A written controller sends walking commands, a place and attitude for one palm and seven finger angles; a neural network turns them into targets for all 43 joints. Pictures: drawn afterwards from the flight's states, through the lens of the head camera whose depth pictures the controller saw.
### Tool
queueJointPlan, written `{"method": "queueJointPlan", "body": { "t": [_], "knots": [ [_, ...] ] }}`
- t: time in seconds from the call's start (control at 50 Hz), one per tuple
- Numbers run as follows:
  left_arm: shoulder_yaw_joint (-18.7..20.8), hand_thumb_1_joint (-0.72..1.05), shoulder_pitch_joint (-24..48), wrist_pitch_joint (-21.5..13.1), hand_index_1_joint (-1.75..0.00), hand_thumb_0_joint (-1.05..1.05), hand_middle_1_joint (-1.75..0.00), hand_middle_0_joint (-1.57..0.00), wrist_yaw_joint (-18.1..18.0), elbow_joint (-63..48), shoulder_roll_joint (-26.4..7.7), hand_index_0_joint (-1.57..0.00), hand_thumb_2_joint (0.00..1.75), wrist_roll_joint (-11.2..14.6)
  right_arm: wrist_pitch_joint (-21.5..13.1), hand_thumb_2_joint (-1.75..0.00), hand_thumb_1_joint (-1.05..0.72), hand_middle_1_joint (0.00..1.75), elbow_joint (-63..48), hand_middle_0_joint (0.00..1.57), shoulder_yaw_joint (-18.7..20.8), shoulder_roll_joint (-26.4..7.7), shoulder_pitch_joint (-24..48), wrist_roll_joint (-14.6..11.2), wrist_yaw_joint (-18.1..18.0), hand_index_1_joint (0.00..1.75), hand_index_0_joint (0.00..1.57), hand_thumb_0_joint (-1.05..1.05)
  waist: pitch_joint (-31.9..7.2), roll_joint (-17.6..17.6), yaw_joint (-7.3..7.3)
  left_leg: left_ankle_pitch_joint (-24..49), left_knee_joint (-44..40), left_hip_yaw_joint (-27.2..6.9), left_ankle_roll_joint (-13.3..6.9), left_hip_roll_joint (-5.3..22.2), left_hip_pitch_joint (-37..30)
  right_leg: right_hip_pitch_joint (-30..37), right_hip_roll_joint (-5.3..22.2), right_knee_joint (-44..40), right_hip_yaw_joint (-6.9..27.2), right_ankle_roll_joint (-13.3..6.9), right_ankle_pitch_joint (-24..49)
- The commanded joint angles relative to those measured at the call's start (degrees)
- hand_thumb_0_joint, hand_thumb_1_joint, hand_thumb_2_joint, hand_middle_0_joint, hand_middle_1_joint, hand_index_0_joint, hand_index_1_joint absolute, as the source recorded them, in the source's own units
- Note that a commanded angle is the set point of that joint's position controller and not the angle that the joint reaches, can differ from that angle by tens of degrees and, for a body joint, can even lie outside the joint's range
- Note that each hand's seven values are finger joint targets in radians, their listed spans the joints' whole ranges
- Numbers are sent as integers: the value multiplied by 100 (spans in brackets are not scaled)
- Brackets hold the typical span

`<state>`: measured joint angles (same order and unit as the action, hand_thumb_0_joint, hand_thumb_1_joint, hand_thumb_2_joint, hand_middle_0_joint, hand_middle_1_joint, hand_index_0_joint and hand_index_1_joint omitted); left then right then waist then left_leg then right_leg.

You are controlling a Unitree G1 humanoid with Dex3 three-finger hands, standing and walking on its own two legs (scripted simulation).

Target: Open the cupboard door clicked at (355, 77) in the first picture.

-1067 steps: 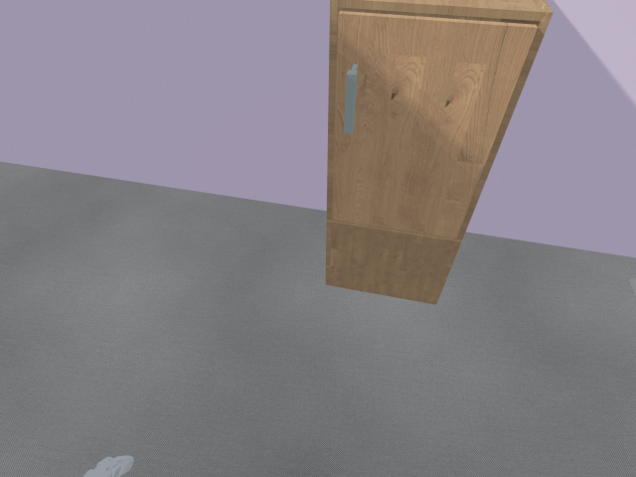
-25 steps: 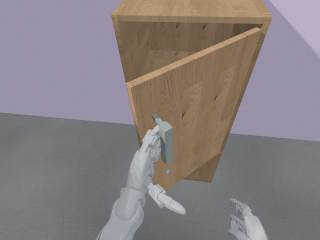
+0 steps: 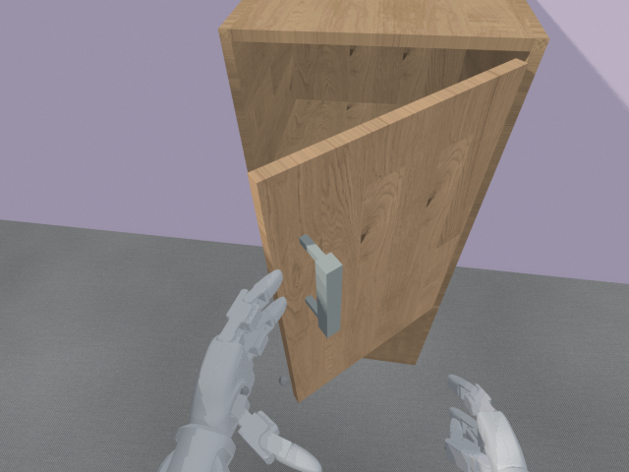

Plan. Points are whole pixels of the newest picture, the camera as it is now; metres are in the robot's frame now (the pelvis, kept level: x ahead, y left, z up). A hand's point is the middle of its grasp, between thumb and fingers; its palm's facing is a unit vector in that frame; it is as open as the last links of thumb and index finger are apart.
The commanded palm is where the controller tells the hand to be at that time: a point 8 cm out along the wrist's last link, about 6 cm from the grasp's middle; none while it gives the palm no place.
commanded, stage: slide the hand sideways off the handle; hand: left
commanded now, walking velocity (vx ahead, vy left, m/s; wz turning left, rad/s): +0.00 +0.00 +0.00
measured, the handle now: (319, 287) +0.32 +0.02 +0.09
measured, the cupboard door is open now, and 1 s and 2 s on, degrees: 43 43 43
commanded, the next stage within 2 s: draw the hand back to the body in 0.36 s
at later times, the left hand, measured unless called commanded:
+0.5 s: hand (244, 412) +0.17 +0.08 +0.09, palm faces -0.13 -0.99 +0.00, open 16.3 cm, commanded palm +0.15 +0.14 +0.10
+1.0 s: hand (154, 394) +0.17 +0.16 +0.13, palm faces -0.07 -0.99 -0.13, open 16.1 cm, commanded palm +0.14 +0.22 +0.15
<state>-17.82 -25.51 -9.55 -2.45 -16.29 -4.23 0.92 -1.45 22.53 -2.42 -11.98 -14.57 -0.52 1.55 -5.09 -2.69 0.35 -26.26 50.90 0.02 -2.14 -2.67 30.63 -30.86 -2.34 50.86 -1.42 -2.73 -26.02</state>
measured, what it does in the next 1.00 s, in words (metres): stands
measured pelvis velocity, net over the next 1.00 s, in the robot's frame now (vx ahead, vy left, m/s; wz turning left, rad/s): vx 0.00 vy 0.01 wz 0.01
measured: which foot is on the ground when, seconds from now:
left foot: down 0.00-1.00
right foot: down 0.00-1.00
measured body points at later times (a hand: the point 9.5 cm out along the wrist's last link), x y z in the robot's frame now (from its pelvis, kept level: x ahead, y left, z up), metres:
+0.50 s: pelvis +0.00 -0.01 -0.01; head +0.02 -0.03 +0.44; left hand +0.17 +0.14 +0.09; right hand +0.18 -0.23 -0.08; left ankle +0.00 +0.10 -0.69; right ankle +0.00 -0.09 -0.69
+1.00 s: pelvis +0.00 +0.01 +0.01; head -0.01 -0.01 +0.46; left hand +0.17 +0.21 +0.14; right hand +0.19 -0.21 -0.04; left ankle +0.00 +0.10 -0.69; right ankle +0.00 -0.09 -0.69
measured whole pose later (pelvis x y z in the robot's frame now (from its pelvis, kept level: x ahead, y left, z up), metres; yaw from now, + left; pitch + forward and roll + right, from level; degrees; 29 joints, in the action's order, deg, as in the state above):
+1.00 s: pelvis +0.00 +0.01 +0.01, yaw +0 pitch +3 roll -2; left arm 2.8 -33.0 -2.6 10.5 -27.7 -15.4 12.2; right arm -9.4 25.4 -2.9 -13.8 -16.0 -3.0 -3.9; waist -6.3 -4.0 2.0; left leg -25.9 49.7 -1.0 -2.7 -2.1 26.9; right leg -25.7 -2.9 46.8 -2.3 -2.0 -24.4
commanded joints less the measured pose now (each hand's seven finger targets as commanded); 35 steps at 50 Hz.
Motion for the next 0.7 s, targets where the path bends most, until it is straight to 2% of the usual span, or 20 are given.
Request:
{"method": "queueJointPlan", "body": {
  "t": [0.0, 0.06, 0.16, 0.18, 0.22, 0.3, 0.36, 0.42, 0.44, 0.48, 0.54, 0.6, 0.62, 0.64, 0.66, 0.68],
  "knots": [
    [334, -50, 28, -469, -30, 0, -30, -15, 130, -1629, -140, -15, 30, 83, -340, -90, -90, 30, -1019, 20, 236, -534, 390, -8, -76, 30, 20, 0, -785, 532, -71, 1494, -559, -207, 25, 148, -311, 431, 145, -698, 123, 85, 1949],
    [349, -50, -167, -531, -30, 0, -30, -15, 291, -1772, -145, -15, 30, 204, -428, -90, -90, 30, -1041, 20, 235, -552, 340, -8, -110, 30, 20, 0, -800, 540, -120, 1462, -474, -219, 15, 143, -242, 382, 145, -673, 130, 120, 1960],
    [729, -50, -651, -650, -30, 0, -30, -15, 572, -1976, -467, -15, 30, 402, -559, -90, -90, 30, -1052, 20, 265, -599, 261, -28, -169, 30, 20, 0, -927, 552, -107, 1407, -284, -208, 19, 111, -28, 422, 189, -640, 257, 184, 2105],
    [702, -50, -801, -649, -30, 0, -30, -15, 637, -1922, -428, -15, 30, 422, -575, -90, -90, 30, -1066, 20, 265, -598, 241, -31, -175, 30, 20, 0, -846, 603, -109, 1353, -277, -210, 22, 109, 31, 380, 192, -647, 258, 197, 2059],
    [946, -50, -830, -645, -30, 0, -30, -15, 714, -1874, -602, -15, 30, 493, -597, -90, -90, 30, -1047, 20, 277, -615, 227, -43, -208, 30, 20, 0, -746, 657, -123, 1178, -217, -199, 31, 104, 197, 326, 211, -701, 330, 226, 1878],
    [1139, -50, -910, -664, -30, 0, -30, -15, 833, -1955, -696, -15, 30, 612, -645, -90, -90, 30, -1079, 20, 285, -627, 260, -71, -258, 30, 20, 0, -708, 500, -91, 1068, -143, -183, 36, 95, 301, 247, 224, -724, 387, 215, 1609],
    [1001, -50, -816, -719, -30, 0, -30, -15, 899, -2130, -591, -15, 30, 703, -745, -90, -90, 30, -1110, 20, 287, -646, 265, -83, -278, 30, 20, 0, -760, 455, -150, 1057, -77, -208, 29, 95, 279, 175, 226, -720, 404, 227, 1553],
    [970, -50, -960, -785, -30, 0, -30, -15, 937, -2256, -574, -15, 30, 764, -829, -90, -90, 30, -1119, 20, 306, -647, 228, -93, -287, 30, 20, 0, -925, 439, -119, 1052, -51, -223, 37, 92, 273, 186, 229, -680, 390, 232, 1515],
    [960, -50, -994, -775, -30, 0, -30, -15, 921, -2226, -619, -15, 30, 725, -840, -90, -90, 30, -1112, 20, 309, -650, 229, -89, -284, 30, 20, 0, -902, 377, -97, 1094, -46, -225, 30, 89, 266, 176, 220, -653, 385, 215, 1546],
    [1193, -50, -957, -728, -30, 0, -30, -15, 866, -2300, -833, -15, 30, 716, -831, -90, -90, 30, -1101, 20, 313, -641, 229, -93, -298, 30, 20, 0, -853, 428, -85, 1021, -79, -217, 26, 98, 297, 188, 222, -697, 400, 217, 1419],
    [1685, -50, -982, -561, -30, 0, -30, -15, 798, -2189, -1199, -15, 30, 682, -766, -90, -90, 30, -1072, 20, 325, -631, 292, -112, -344, 30, 20, 0, -755, 549, 20, 935, -114, -168, 11, 110, 368, 280, 222, -837, 477, 201, 1130],
    [1843, -50, -836, -391, -30, 0, -30, -15, 857, -2071, -1148, -15, 30, 840, -768, -90, -90, 30, -1066, 20, 271, -614, 399, -160, -398, 30, 20, 0, -478, 682, 0, 689, -157, -126, 9, 119, 375, 246, 267, -1137, 599, 249, 669],
    [1871, -50, -677, -350, -30, 0, -30, -15, 907, -2093, -1157, -15, 30, 913, -799, -90, -90, 30, -1050, 20, 247, -638, 427, -179, -419, 30, 20, 0, -382, 534, -18, 611, -195, -122, 8, 126, 306, 178, 266, -1235, 593, 234, 432],
    [1903, -50, -546, -318, -30, 0, -30, -15, 944, -2141, -1180, -15, 30, 988, -840, -90, -90, 30, -1043, 20, 234, -664, 465, -195, -445, 30, 20, 0, -375, 565, -13, 613, -221, -133, 0, 135, 219, 202, 268, -1319, 603, 229, 318],
    [1861, -50, -433, -290, -30, 0, -30, -15, 1008, -2219, -1144, -15, 30, 1061, -904, -90, -90, 30, -1030, 20, 203, -674, 488, -202, -468, 30, 20, 0, -373, 384, -30, 576, -279, -139, -2, 138, 129, 181, 263, -1349, 554, 224, 241],
    [1907, -50, -343, -267, -30, 0, -30, -15, 1055, -2243, -1198, -15, 30, 1119, -957, -90, -90, 30, -993, 20, 199, -690, 459, -215, -500, 30, 20, 0, -414, 402, -41, 594, -313, -170, -3, 157, 40, 179, 251, -1369, 519, 226, 243]
  ]
}}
